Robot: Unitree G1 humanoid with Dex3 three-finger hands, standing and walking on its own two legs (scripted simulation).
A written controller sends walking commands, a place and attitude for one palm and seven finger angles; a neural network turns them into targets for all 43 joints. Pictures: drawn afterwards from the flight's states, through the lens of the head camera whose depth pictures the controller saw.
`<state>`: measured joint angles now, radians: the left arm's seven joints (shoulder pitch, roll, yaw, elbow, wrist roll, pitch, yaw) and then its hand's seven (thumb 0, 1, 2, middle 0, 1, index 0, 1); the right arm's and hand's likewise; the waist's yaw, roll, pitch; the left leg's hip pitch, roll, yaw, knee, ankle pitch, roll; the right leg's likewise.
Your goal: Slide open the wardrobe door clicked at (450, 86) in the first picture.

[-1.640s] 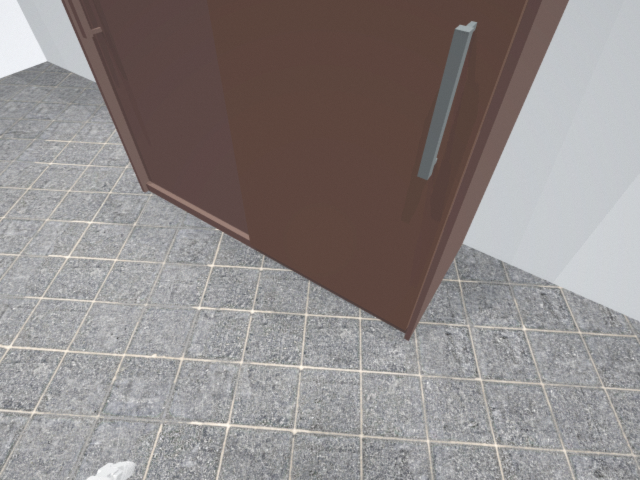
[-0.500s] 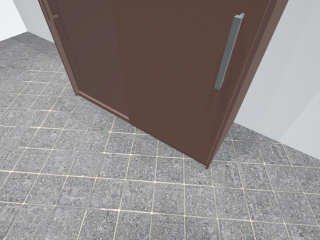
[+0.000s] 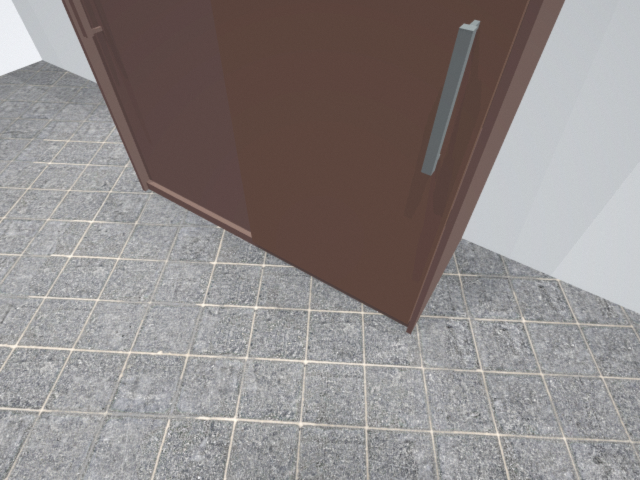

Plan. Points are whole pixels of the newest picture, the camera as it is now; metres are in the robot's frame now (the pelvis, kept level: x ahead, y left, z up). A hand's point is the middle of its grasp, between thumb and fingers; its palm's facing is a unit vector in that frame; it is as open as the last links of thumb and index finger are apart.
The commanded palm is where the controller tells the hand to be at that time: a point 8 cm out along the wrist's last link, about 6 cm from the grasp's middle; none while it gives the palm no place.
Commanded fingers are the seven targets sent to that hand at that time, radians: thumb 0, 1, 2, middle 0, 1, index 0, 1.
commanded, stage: turn to face it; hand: right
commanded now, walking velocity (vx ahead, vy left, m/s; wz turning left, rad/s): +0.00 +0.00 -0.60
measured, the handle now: (449, 105) +0.75 -0.20 +0.10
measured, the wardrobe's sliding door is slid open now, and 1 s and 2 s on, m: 0.00 0.00 0.00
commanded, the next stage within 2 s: take the last steps up to it in 0.86 s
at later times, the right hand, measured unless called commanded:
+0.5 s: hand out of the picture -0.01 -0.26 -0.18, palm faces +0.24 +0.94 -0.22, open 7.4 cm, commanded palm none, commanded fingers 0.00 -0.90 -0.90 0.20 0.30 0.20 0.30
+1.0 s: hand out of the picture -0.08 -0.19 -0.16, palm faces +0.44 +0.86 -0.26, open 7.4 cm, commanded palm none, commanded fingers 0.00 -0.90 -0.90 0.20 0.30 0.20 0.30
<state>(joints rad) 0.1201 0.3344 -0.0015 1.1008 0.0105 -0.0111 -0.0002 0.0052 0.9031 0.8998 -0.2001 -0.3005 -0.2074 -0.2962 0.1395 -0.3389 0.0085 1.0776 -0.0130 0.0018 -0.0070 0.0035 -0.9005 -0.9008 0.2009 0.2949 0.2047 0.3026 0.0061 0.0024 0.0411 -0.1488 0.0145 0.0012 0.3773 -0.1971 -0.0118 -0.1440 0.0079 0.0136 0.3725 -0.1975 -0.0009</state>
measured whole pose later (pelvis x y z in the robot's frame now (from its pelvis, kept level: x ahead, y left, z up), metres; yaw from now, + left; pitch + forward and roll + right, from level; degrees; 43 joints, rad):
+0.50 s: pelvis -0.03 -0.04 -0.01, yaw -14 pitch +0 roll +2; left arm 0.26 0.18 0.03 0.96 0.02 0.02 0.00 0.00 0.90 0.90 -0.20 -0.30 -0.21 -0.30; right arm 0.19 -0.24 -0.06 0.95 -0.02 0.06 -0.02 0.00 -0.90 -0.90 0.20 0.29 0.20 0.30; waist 0.03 0.03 0.07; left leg -0.47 0.07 0.02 1.05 -0.39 -0.07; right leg -0.30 0.05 0.01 0.49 -0.19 -0.08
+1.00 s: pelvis -0.04 +0.01 -0.01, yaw -26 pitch -1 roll -1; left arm 0.22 0.25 0.08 0.97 0.02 0.06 -0.01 0.01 0.91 0.90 -0.20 -0.30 -0.20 -0.30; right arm 0.28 -0.17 -0.03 0.95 -0.03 0.01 -0.03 0.00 -0.90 -0.90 0.20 0.29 0.20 0.30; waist 0.01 -0.02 0.04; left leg -0.18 0.05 0.08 0.48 -0.29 0.01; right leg -0.47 0.01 0.03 1.05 -0.39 0.05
